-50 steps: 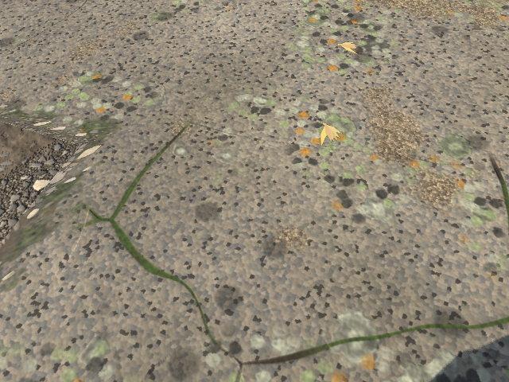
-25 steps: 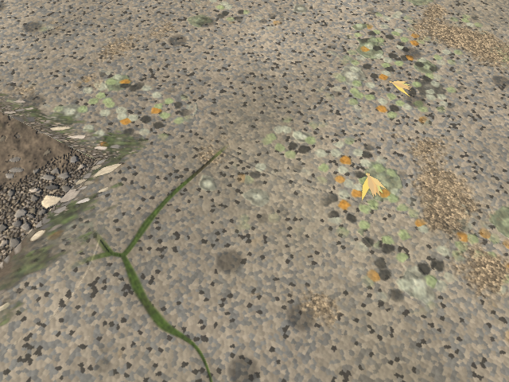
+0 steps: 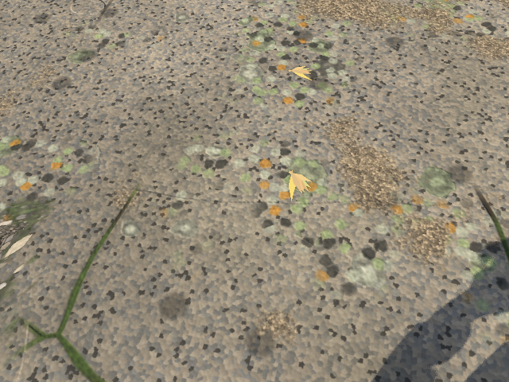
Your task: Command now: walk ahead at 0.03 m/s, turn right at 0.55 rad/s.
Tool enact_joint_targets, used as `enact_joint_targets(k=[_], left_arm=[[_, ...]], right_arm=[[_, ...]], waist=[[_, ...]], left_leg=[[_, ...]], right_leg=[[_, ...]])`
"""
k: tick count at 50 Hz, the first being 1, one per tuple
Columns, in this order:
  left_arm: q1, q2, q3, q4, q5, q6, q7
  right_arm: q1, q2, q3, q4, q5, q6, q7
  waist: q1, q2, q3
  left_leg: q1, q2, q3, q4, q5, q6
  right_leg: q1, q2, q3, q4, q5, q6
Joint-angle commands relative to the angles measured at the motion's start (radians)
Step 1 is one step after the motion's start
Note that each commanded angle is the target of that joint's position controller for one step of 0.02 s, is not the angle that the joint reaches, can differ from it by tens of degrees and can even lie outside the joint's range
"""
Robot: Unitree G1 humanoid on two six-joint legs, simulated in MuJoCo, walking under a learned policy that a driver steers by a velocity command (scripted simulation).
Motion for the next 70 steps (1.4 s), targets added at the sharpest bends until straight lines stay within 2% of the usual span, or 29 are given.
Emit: enact_joint_targets(k=[1,4,8,10,12,13,14,15,16,17,18,20,24,29,31,33,34,35,36,38,40,42,44,46,48,49,51,55,70], left_arm=[[0.029,0.153,0.04,-0.057,0.005,-0.005,0.001],[0.028,0.16,0.045,-0.066,0.011,0.006,-0.002],[0.008,0.167,0.051,-0.079,0.018,0.012,-0.01],[-0.014,0.166,0.053,-0.084,0.016,0.016,-0.014],[-0.055,0.157,0.051,-0.091,-0.001,0.019,-0.014],[-0.045,0.115,0.04,-0.102,-0.01,0.016,-0.009],[-0.033,0.059,0.028,-0.129,-0.024,0.009,-0.006],[-0.03,0.14,0.046,-0.111,0.022,0.006,0.0],[-0.015,0.161,0.056,-0.095,0.027,0.006,-0.004],[0.02,0.15,0.056,-0.073,0.025,0.013,-0.011],[0.047,0.144,0.055,-0.062,0.024,0.022,-0.02],[0.047,0.134,0.048,-0.059,0.015,0.034,-0.037],[-0.048,0.096,0.025,-0.095,0.006,0.04,-0.039],[-0.064,0.072,-0.001,-0.1,-0.008,0.041,-0.026],[-0.04,0.067,-0.008,-0.09,-0.012,0.033,-0.018],[-0.001,0.076,-0.016,-0.069,0.009,0.011,-0.007],[0.018,0.139,-0.011,-0.075,0.028,-0.005,-0.001],[-0.025,0.189,-0.007,-0.075,0.013,-0.012,0.005],[-0.022,0.127,-0.02,-0.067,0.011,-0.022,0.007],[-0.084,0.077,-0.044,-0.058,0.015,-0.028,0.016],[-0.091,0.087,-0.046,-0.041,0.007,-0.032,0.026],[-0.08,0.081,-0.049,-0.024,0.005,-0.034,0.026],[-0.081,0.08,-0.051,-0.005,0.005,-0.033,0.025],[-0.1,0.087,-0.049,0.01,0.0,-0.03,0.027],[-0.071,0.071,-0.052,0.029,0.003,-0.031,0.024],[-0.032,0.06,-0.048,0.045,-0.001,-0.027,0.017],[-0.052,0.074,-0.044,0.085,0.001,-0.024,0.021],[-0.041,0.069,-0.043,0.136,0.0,-0.032,0.021],[0.035,0.045,-0.061,0.299,-0.001,-0.03,0.034]], right_arm=[[0.061,-0.075,-0.018,-0.043,0.004,0.007,-0.005],[0.023,-0.083,-0.018,-0.064,0.007,0.005,-0.007],[0.033,-0.087,-0.015,-0.078,0.019,-0.012,-0.012],[0.076,-0.09,-0.014,-0.077,0.027,-0.022,-0.016],[0.166,-0.09,-0.014,-0.059,0.027,-0.035,-0.026],[0.175,-0.154,-0.028,-0.062,0.014,-0.041,-0.035],[0.123,-0.265,-0.05,-0.094,-0.002,-0.038,-0.037],[0.063,-0.255,-0.051,-0.106,-0.014,-0.033,-0.028],[0.031,-0.178,-0.03,-0.122,-0.009,-0.036,-0.024],[-0.014,-0.137,-0.018,-0.128,-0.002,-0.038,-0.02],[-0.039,-0.128,-0.015,-0.139,0.001,-0.039,-0.018],[-0.01,-0.127,-0.015,-0.145,0.0,-0.038,-0.019],[0.131,-0.157,-0.03,-0.101,0.004,-0.042,-0.014],[0.106,-0.182,-0.038,-0.087,0.0,-0.038,0.01],[0.103,-0.192,-0.041,-0.071,0.006,-0.03,0.017],[0.108,-0.174,-0.035,-0.057,0.017,-0.025,0.017],[0.142,-0.112,-0.019,-0.074,0.012,-0.026,0.023],[0.115,-0.05,0.003,-0.097,0.02,-0.018,0.019],[0.083,-0.1,-0.007,-0.079,0.018,-0.001,0.01],[0.086,-0.107,-0.013,-0.055,0.024,0.005,0.017],[0.12,-0.112,-0.016,-0.024,0.012,0.003,0.02],[0.135,-0.091,-0.009,0.0,0.014,0.003,0.018],[0.127,-0.075,-0.002,0.014,0.02,0.004,0.012],[0.145,-0.065,0.005,0.039,0.016,-0.001,0.005],[0.14,-0.112,0.003,0.048,-0.001,-0.021,0.002],[0.107,-0.157,-0.01,0.068,0.014,-0.023,0.007],[0.111,-0.097,0.002,0.089,0.015,-0.033,0.016],[0.114,-0.093,0.004,0.134,0.016,-0.042,0.006],[0.125,-0.063,0.022,0.263,0.017,-0.04,-0.003]], waist=[[-0.002,-0.12,-0.134],[0.017,-0.139,-0.121],[0.018,-0.151,-0.127],[0.001,-0.161,-0.132],[-0.054,-0.145,-0.127],[-0.045,-0.041,-0.112],[-0.02,0.199,-0.096],[-0.013,0.161,-0.054],[0.015,0.084,-0.055],[0.045,0.057,-0.047],[0.057,0.09,-0.061],[0.028,0.122,-0.074],[-0.051,0.128,-0.096],[-0.056,0.184,-0.111],[-0.038,0.183,-0.112],[-0.003,0.113,-0.118],[-0.022,-0.065,-0.172],[-0.029,-0.253,-0.116],[0.005,-0.191,-0.101],[-0.027,-0.165,-0.067],[-0.039,-0.185,-0.079],[-0.034,-0.158,-0.101],[-0.028,-0.152,-0.091],[-0.05,-0.128,-0.081],[-0.029,-0.073,-0.075],[0.018,0.031,-0.022],[-0.022,0.026,-0.002],[-0.02,0.021,-0.038],[-0.02,-0.015,-0.01]], left_leg=[[-0.002,-0.012,0.002,-0.081,0.018,-0.014],[0.011,-0.021,-0.009,-0.165,0.024,-0.013],[0.093,-0.053,-0.009,-0.282,-0.001,0.009],[0.17,-0.075,-0.007,-0.389,-0.006,0.032],[0.332,-0.082,0.0,-0.643,0.102,0.061],[0.401,0.049,-0.126,-0.79,0.055,0.092],[0.436,0.32,-0.433,-0.888,-0.011,0.193],[0.295,0.394,-0.449,-0.862,0.16,0.272],[0.251,0.345,-0.362,-0.826,0.292,0.274],[0.238,0.273,-0.245,-0.798,0.378,0.242],[0.274,0.22,-0.161,-0.777,0.433,0.216],[0.351,0.188,-0.075,-0.739,0.58,0.215],[0.509,0.226,-0.08,-0.686,0.716,0.251],[0.436,0.225,-0.047,-0.644,0.74,0.248],[0.419,0.218,-0.046,-0.604,0.763,0.236],[0.308,0.189,-0.018,-0.543,0.631,0.153],[0.182,0.129,0.035,-0.428,0.361,0.088],[0.131,0.011,0.088,-0.44,-0.072,0.046],[0.157,0.03,0.035,-0.346,-0.141,0.039],[0.154,0.023,0.013,-0.329,-0.083,0.038],[0.186,0.009,0.027,-0.343,-0.017,0.027],[0.23,-0.002,0.039,-0.38,-0.002,0.018],[0.267,-0.006,0.047,-0.468,0.037,0.015],[0.368,0.0,0.05,-0.643,0.232,0.02],[0.462,0.095,-0.052,-0.697,0.387,0.029],[0.365,0.092,-0.056,-0.658,0.372,0.051],[0.303,0.08,-0.052,-0.7,0.294,0.052],[0.346,0.076,-0.052,-0.716,0.315,0.059],[0.346,0.074,-0.059,-0.736,0.259,0.08]], right_leg=[[0.116,-0.238,0.301,-0.165,0.031,-0.143],[0.103,-0.232,0.363,-0.181,-0.131,-0.135],[0.089,-0.227,0.43,-0.157,-0.095,-0.121],[0.077,-0.219,0.467,-0.14,-0.04,-0.099],[0.002,-0.171,0.46,-0.102,-0.086,-0.032],[-0.085,-0.096,0.395,-0.012,-0.235,0.032],[-0.256,0.078,0.163,0.226,-0.378,0.089],[-0.255,0.047,0.082,0.452,-0.43,0.103],[-0.198,0.014,0.098,0.569,-0.389,0.105],[-0.18,0.008,0.088,0.646,-0.333,0.108],[-0.19,0.004,0.073,0.705,-0.29,0.116],[-0.229,-0.007,0.038,0.74,-0.279,0.143],[-0.249,-0.013,0.043,0.583,-0.319,0.166],[-0.024,-0.024,-0.037,0.286,-0.371,0.133],[0.058,-0.023,-0.063,0.123,-0.289,0.112],[0.254,-0.065,-0.01,-0.174,-0.003,0.083],[0.398,-0.265,0.222,-0.214,0.084,0.054],[0.277,-0.425,0.357,-0.159,0.395,-0.071],[0.254,-0.419,0.334,-0.143,0.409,-0.135],[0.233,-0.342,0.24,-0.153,0.363,-0.103],[0.249,-0.285,0.171,-0.126,0.466,-0.07],[0.249,-0.272,0.145,-0.104,0.487,-0.066],[0.226,-0.266,0.152,-0.097,0.399,-0.061],[0.164,-0.243,0.154,-0.086,0.234,-0.025],[0.077,-0.197,0.161,-0.099,-0.018,0.032],[0.103,-0.141,0.121,-0.142,-0.079,0.043],[0.171,-0.144,0.113,-0.114,-0.048,0.048],[0.187,-0.156,0.111,-0.108,0.014,0.047],[0.16,-0.157,0.099,-0.133,-0.011,0.069]])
